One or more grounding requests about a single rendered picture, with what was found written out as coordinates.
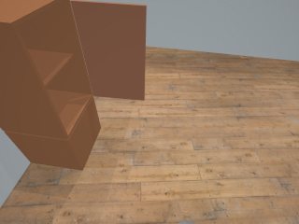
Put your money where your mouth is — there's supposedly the cupboard door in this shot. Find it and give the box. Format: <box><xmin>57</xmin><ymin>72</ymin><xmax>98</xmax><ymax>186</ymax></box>
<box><xmin>70</xmin><ymin>0</ymin><xmax>147</xmax><ymax>101</ymax></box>

